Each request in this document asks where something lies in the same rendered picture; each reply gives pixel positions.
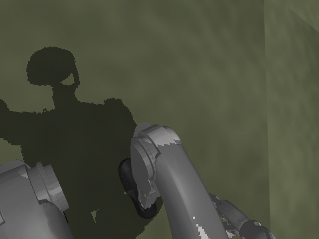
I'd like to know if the right robot hand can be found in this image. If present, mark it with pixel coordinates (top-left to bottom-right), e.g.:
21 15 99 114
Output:
209 193 250 238

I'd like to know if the right robot arm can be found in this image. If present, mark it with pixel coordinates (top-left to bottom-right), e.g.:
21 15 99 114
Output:
239 220 276 239

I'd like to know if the right robot foot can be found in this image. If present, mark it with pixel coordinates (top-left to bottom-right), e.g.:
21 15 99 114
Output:
118 158 157 219

